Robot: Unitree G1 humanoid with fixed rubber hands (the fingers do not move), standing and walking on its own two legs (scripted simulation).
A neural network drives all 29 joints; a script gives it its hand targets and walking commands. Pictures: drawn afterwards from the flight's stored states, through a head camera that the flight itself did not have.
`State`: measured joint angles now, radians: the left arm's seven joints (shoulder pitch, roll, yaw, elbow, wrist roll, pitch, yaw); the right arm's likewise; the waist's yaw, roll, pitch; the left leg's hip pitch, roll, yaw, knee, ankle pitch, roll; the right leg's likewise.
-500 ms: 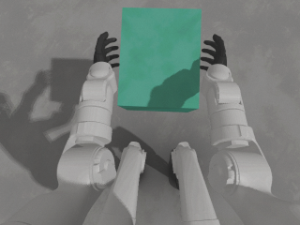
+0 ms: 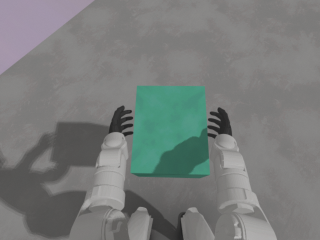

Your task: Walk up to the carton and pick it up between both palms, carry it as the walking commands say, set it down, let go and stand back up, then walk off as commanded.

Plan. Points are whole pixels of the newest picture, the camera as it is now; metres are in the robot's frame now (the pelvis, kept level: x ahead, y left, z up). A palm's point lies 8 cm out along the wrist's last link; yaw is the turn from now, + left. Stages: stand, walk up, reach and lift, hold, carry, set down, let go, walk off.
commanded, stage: reach and lift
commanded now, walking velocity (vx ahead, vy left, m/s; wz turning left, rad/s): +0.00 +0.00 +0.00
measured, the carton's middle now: (169, 134) +0.42 +0.00 -0.14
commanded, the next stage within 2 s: none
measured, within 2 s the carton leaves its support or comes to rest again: neither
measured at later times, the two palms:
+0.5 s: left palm (108, 131) +0.36 +0.14 +0.03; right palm (235, 134) +0.36 -0.14 +0.03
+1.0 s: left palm (94, 129) +0.34 +0.15 +0.09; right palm (241, 134) +0.34 -0.13 +0.09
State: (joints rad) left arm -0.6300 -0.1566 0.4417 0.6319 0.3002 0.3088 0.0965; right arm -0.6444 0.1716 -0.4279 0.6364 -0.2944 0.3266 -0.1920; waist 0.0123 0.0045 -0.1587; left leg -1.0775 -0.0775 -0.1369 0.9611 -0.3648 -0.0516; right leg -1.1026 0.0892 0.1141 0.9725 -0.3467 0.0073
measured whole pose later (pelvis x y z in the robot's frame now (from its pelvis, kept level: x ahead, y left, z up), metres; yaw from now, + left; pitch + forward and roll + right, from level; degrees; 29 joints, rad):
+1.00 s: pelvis +0.03 +0.01 +0.07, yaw +0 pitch +5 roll +0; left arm -0.40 -0.19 0.32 0.51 0.29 0.55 0.13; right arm -0.40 0.19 -0.32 0.53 -0.29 0.55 -0.18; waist 0.02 0.01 -0.12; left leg -0.33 -0.05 -0.15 0.46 -0.22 -0.02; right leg -0.35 0.05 0.13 0.47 -0.20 0.00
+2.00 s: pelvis +0.03 +0.01 +0.08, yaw +0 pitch -5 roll +0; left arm -0.36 -0.18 0.27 0.40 0.32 0.74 0.04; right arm -0.34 0.17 -0.28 0.40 -0.33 0.75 -0.04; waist 0.02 0.01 -0.07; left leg -0.08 -0.04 -0.14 0.37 -0.20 -0.01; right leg -0.10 0.04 0.11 0.37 -0.18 0.00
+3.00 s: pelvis +0.02 +0.01 +0.08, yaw +0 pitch -6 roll +0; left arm -0.31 -0.17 0.23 0.32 0.30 0.77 0.02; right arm -0.30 0.16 -0.24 0.34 -0.31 0.78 -0.04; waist 0.02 0.00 -0.05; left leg -0.07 -0.04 -0.13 0.38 -0.20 -0.01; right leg -0.09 0.04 0.11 0.38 -0.18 0.00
